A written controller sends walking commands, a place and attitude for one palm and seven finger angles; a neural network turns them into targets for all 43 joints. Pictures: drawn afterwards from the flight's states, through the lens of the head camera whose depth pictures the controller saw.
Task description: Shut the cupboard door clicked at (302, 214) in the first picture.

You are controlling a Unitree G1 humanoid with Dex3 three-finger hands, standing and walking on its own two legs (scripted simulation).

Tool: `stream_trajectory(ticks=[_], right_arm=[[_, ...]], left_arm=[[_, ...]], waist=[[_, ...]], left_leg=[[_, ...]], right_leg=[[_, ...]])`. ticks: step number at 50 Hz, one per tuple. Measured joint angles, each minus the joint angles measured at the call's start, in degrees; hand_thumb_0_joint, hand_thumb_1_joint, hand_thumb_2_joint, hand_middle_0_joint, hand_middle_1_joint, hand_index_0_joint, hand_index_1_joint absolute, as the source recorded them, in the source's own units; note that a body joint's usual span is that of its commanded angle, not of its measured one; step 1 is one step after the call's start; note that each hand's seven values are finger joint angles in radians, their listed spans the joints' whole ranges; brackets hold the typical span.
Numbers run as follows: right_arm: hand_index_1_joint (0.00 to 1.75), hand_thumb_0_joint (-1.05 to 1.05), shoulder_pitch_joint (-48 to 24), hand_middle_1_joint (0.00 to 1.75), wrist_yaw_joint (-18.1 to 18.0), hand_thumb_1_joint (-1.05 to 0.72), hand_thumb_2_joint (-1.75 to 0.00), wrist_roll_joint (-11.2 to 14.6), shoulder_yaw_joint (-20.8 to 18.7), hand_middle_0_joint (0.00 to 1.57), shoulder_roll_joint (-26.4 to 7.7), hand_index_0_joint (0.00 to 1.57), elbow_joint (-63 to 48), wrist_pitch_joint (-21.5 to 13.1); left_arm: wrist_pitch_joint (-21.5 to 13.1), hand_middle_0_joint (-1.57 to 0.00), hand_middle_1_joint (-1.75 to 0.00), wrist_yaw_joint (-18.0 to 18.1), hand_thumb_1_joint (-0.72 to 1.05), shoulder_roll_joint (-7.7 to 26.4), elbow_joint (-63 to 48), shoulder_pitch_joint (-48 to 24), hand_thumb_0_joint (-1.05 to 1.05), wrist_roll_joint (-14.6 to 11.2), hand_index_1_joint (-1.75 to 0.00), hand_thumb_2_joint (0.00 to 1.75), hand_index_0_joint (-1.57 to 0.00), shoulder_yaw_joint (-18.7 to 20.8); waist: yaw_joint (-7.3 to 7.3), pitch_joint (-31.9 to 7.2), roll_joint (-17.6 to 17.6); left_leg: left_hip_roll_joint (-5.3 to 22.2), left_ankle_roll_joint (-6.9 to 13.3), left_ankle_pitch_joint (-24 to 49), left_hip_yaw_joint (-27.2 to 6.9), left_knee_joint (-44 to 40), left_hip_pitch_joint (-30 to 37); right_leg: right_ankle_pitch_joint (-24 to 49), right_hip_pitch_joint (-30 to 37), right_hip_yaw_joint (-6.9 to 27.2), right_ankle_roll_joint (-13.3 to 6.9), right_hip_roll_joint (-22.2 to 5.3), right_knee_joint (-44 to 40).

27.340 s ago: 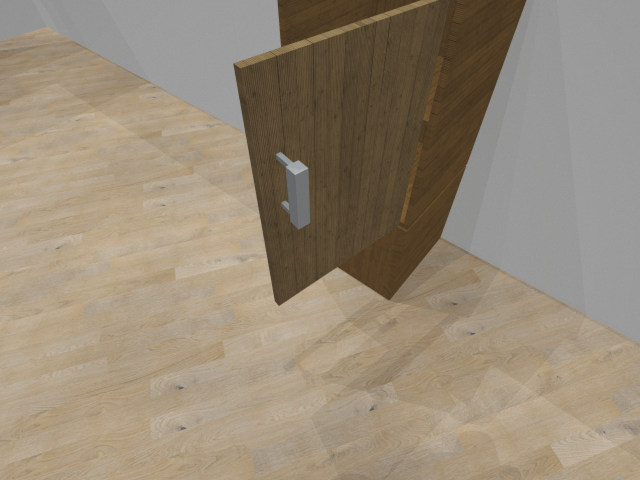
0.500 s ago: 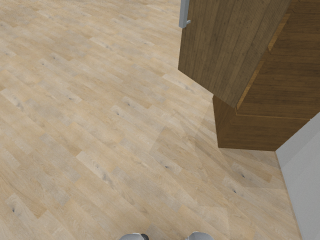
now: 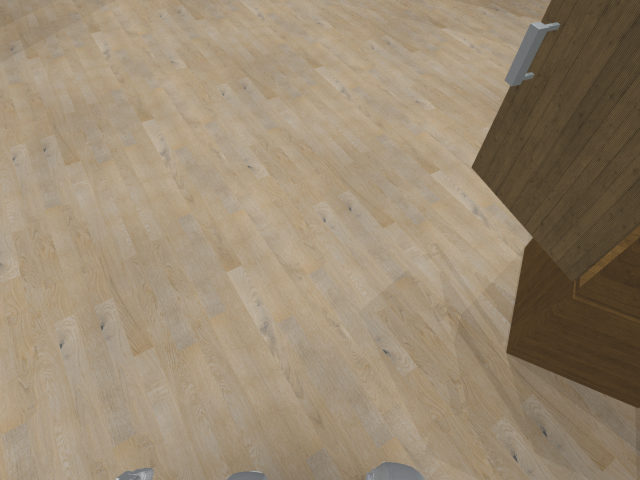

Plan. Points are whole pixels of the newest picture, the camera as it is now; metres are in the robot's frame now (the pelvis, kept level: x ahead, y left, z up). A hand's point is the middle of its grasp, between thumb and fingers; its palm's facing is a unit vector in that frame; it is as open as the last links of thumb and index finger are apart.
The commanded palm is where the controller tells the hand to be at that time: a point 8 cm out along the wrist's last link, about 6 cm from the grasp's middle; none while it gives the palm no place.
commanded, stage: walk to a spot facing it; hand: left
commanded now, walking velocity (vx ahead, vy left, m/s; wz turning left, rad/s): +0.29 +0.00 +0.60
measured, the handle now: (533, 54) +0.93 -0.42 +0.05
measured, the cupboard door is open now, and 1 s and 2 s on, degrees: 47 47 47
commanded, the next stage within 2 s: turn to face it in 1.20 s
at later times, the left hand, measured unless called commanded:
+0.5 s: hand out of the picture -0.01 +0.18 -0.17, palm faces +0.43 -0.88 -0.19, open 7.4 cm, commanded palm none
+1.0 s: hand (143, 344) +0.31 +0.29 -0.14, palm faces +0.48 -0.85 -0.22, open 7.3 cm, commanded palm none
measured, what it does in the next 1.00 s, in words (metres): walks ahead, turning left: right foot, then left foot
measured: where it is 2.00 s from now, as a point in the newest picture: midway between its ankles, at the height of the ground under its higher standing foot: (230, 355)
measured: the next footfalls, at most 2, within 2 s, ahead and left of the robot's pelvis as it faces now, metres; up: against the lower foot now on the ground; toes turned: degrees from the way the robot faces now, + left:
right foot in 0.10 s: +0.08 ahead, -0.13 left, +0.00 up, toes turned +0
left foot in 0.50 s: +0.18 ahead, +0.18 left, +0.00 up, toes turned +29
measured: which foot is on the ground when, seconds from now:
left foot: down 0.00-0.10, up 0.12-0.48, down 0.50-0.90, up 0.92-1.00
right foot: up 0.00-0.08, down 0.10-0.48, up 0.50-0.88, down 0.90-1.00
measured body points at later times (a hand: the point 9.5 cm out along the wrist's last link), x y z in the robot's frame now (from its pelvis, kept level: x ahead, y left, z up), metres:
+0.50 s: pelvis +0.11 +0.03 +0.00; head +0.16 +0.06 +0.44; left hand -0.03 +0.23 -0.15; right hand +0.33 -0.15 -0.13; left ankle +0.15 +0.16 -0.73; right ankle +0.05 -0.13 -0.72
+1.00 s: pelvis +0.31 +0.08 +0.01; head +0.33 +0.07 +0.45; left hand +0.29 +0.34 -0.12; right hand +0.39 -0.15 -0.16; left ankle +0.18 +0.15 -0.65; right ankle +0.40 +0.00 -0.72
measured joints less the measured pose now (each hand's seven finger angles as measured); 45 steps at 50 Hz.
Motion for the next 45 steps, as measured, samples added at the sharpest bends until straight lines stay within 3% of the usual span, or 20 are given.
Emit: stream_trajectory(ticks=[2,5,8,10,12,15,19,22,24,25,26,28,31,35,38,42,45], right_arm=[[0.30,0.00,0.83,0.30,-0.08,-0.91,-0.89,-0.13,0.28,0.20,0.13,0.20,0.49,0.20],[0.30,0.00,2.46,0.30,-0.05,-0.91,-0.89,0.24,0.34,0.20,0.31,0.20,1.33,0.97],[0.30,0.01,2.77,0.30,0.30,-0.91,-0.89,0.47,-0.27,0.20,0.30,0.20,3.00,2.07],[0.30,0.01,2.22,0.30,0.94,-0.91,-0.89,0.28,-0.77,0.20,0.15,0.20,3.54,2.42],[0.30,0.01,1.58,0.30,1.57,-0.91,-0.89,0.30,-1.03,0.20,0.26,0.20,3.27,2.24],[0.30,0.01,0.40,0.30,2.27,-0.91,-0.89,0.59,-1.01,0.20,0.75,0.20,2.56,1.76],[0.30,0.01,-2.28,0.30,2.86,-0.91,-0.89,0.70,-0.52,0.20,1.02,0.20,2.11,1.33],[0.30,0.01,-4.64,0.30,3.09,-0.91,-0.89,0.68,0.01,0.20,1.11,0.20,1.61,0.67],[0.30,0.01,-5.70,0.30,3.04,-0.91,-0.89,0.50,0.45,0.20,1.00,0.20,0.60,-0.44],[0.30,0.01,-5.98,0.30,2.91,-0.91,-0.89,0.29,0.59,0.20,0.48,0.20,-0.26,-1.27],[0.30,0.01,-6.49,0.30,2.41,-0.91,-0.89,0.28,0.51,0.20,0.49,0.20,-0.68,-2.14],[0.30,0.00,-6.56,0.30,1.51,-0.91,-0.89,0.41,0.89,0.20,1.06,0.20,-0.73,-3.14],[0.30,0.00,-4.28,0.30,0.24,-0.91,-0.89,0.42,1.33,0.20,2.03,0.20,0.31,-3.50],[0.30,0.00,0.14,0.30,-0.63,-0.92,-0.89,0.60,1.38,0.20,3.17,0.20,3.50,-3.52],[0.30,0.00,3.59,0.30,-0.73,-0.93,-0.89,0.60,0.95,0.20,3.17,0.20,5.91,-3.26],[0.30,0.00,7.64,0.30,-0.53,-0.92,-0.89,0.49,0.64,0.20,3.43,0.20,8.71,-2.87],[0.30,0.00,10.86,0.30,-0.42,-0.92,-0.89,0.67,0.46,0.20,3.74,0.20,10.17,-2.53]], left_arm=[[-0.58,-0.20,-0.30,-0.74,0.91,-0.14,-0.36,0.05,0.01,-0.01,-0.30,0.90,-0.20,0.01],[-2.48,-0.20,-0.30,-1.58,0.91,0.05,-1.63,1.48,0.01,0.20,-0.30,0.90,-0.20,-0.22],[-4.10,-0.21,-0.30,-0.83,0.91,-0.38,-1.91,3.22,0.01,0.53,-0.30,0.90,-0.20,-0.41],[-4.46,-0.21,-0.30,-0.23,0.91,-1.20,-0.82,5.16,0.01,0.55,-0.30,0.90,-0.20,-0.36],[-4.67,-0.20,-0.30,0.08,0.91,-1.89,0.83,6.79,0.01,0.55,-0.30,0.90,-0.20,-0.33],[-5.39,-0.20,-0.30,0.17,0.91,-2.66,2.73,8.37,0.01,0.54,-0.30,0.90,-0.20,-0.51],[-6.26,-0.20,-0.30,0.01,0.91,-3.69,4.22,9.81,0.01,0.59,-0.30,0.90,-0.20,-0.87],[-6.32,-0.21,-0.30,-0.23,0.91,-4.02,5.24,11.31,0.01,0.61,-0.30,0.90,-0.20,-0.98],[-6.01,-0.21,-0.30,-0.50,0.91,-3.96,6.02,12.98,0.01,0.39,-0.30,0.90,-0.20,-0.95],[-5.55,-0.21,-0.30,-0.79,0.91,-4.25,6.35,13.93,0.01,0.18,-0.30,0.90,-0.20,-0.92],[-4.68,-0.21,-0.30,-1.04,0.91,-4.11,6.79,13.81,0.01,0.09,-0.30,0.90,-0.20,-0.94],[-3.09,-0.21,-0.30,-0.98,0.91,-3.36,7.29,12.29,0.01,0.17,-0.30,0.90,-0.20,-0.67],[-2.56,-0.21,-0.30,-1.11,0.91,-2.60,6.75,8.81,0.01,0.54,-0.30,0.90,-0.20,0.04],[-3.07,-0.20,-0.30,-1.64,0.91,-2.56,4.20,4.32,0.01,0.60,-0.30,0.90,-0.20,0.33],[-3.27,-0.20,-0.30,-1.98,0.92,-2.93,2.61,1.48,0.01,0.50,-0.30,0.90,-0.20,0.19],[-3.78,-0.20,-0.30,-2.36,0.91,-3.05,1.30,-1.18,0.01,0.48,-0.30,0.90,-0.20,0.09],[-5.18,-0.20,-0.30,-2.55,0.91,-2.63,0.38,-1.48,0.01,0.69,-0.30,0.90,-0.20,-0.15]], waist=[[0.08,-0.40,1.40],[0.25,-1.73,2.66],[1.26,-2.29,2.75],[1.45,-2.86,2.87],[0.91,-3.18,2.73],[0.50,-2.69,1.86],[1.76,-0.82,1.01],[3.22,0.55,0.26],[3.60,0.87,-0.42],[3.48,0.55,0.41],[3.22,1.00,0.52],[3.36,1.72,-0.01],[3.06,1.13,0.00],[2.29,-0.38,0.63],[1.31,-1.57,1.25],[0.03,-2.53,1.56],[-0.64,-3.55,1.22]], left_leg=[[0.16,-0.30,0.93,-1.76,-1.76,0.84],[-0.41,-0.07,-1.81,-4.26,0.12,0.46],[-1.93,0.75,-10.24,-3.32,17.43,-5.27],[-1.39,0.63,-7.17,-1.22,27.53,-9.25],[0.24,0.02,-3.03,0.94,30.27,-11.60],[2.31,-0.32,-0.11,3.62,24.96,-12.53],[3.29,0.41,0.75,6.18,12.90,-11.26],[2.75,1.82,-0.36,8.04,4.75,-8.60],[1.55,3.10,0.36,9.70,-1.18,-4.91],[1.79,4.22,4.29,9.39,-2.87,-4.01],[1.77,4.60,6.81,9.28,-0.59,-4.63],[1.52,4.42,4.16,9.33,2.45,-4.00],[0.85,3.72,2.43,8.59,-0.56,-0.42],[-0.23,3.68,3.78,7.24,-7.39,5.22],[-0.75,3.43,3.78,6.21,-11.20,9.03],[-0.78,2.35,1.25,5.29,-12.28,12.88],[-0.70,1.90,-4.36,4.30,-6.45,12.80]], right_leg=[[1.41,0.66,-0.19,-0.14,1.27,-5.39],[4.82,5.57,-0.80,-0.83,2.54,-20.09],[11.47,7.34,-2.81,-3.25,1.12,-21.17],[11.37,9.82,-4.08,-3.43,0.37,-23.75],[12.32,12.94,-5.76,-2.87,-0.31,-28.07],[13.49,17.18,-8.80,-2.33,-1.45,-33.43],[12.61,21.08,-12.71,-0.92,-2.73,-35.90],[9.87,22.96,-14.90,0.67,-4.09,-34.07],[6.26,22.58,-15.43,1.73,-6.08,-28.59],[4.34,20.21,-14.90,1.38,-6.79,-21.90],[2.30,16.69,-11.74,0.87,-7.05,-12.85],[1.02,8.97,-4.84,-0.34,-5.66,2.53],[5.70,0.30,-1.36,-0.98,-4.41,8.91],[12.54,-5.50,-0.19,-0.93,-4.01,1.31],[16.37,-6.04,-0.12,-0.80,-3.39,-7.80],[19.16,-2.91,-0.85,-0.72,-1.54,-17.56],[17.23,3.16,-1.35,-1.65,0.07,-25.23]])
